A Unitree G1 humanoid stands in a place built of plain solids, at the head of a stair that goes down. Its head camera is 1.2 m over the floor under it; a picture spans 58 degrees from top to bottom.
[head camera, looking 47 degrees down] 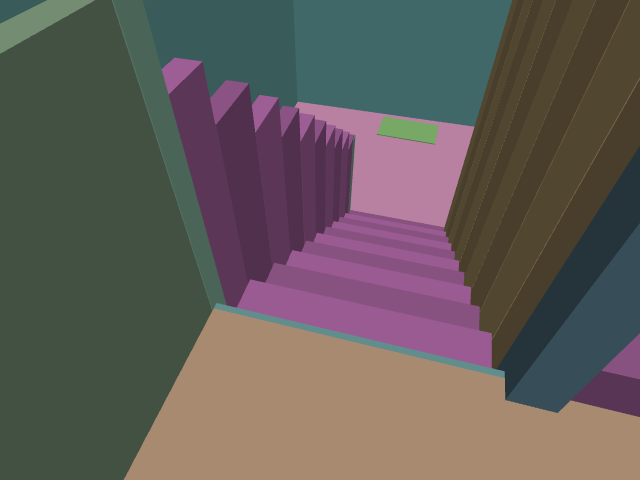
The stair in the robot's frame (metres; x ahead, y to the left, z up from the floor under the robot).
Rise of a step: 0.18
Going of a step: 0.25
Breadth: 0.94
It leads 15 degrees to the right of straight ahead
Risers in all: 11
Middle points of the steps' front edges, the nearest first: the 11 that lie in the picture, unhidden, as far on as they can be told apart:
0.71 -0.11 0.00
0.95 -0.17 -0.18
1.19 -0.24 -0.36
1.43 -0.30 -0.54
1.67 -0.37 -0.72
1.91 -0.43 -0.90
2.14 -0.50 -1.08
2.38 -0.56 -1.26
2.62 -0.63 -1.44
2.86 -0.69 -1.62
3.10 -0.76 -1.80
